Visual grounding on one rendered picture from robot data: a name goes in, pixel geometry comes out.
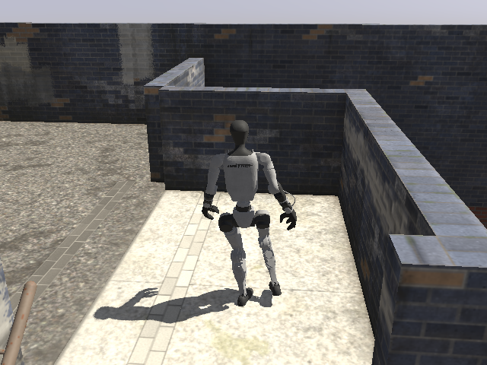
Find robot left forearm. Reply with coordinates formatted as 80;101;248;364
203;183;214;208

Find robot left upper arm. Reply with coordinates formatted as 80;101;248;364
205;154;225;195

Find robot right forearm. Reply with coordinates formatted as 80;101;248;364
274;182;293;214

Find robot right thigh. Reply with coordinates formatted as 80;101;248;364
254;210;270;249

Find robot right shin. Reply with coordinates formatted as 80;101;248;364
262;236;278;287

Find left robot hand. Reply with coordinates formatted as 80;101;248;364
202;205;219;220

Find right robot hand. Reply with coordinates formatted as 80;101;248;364
280;209;297;230

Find robot right upper arm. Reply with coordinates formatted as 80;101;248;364
256;152;280;195

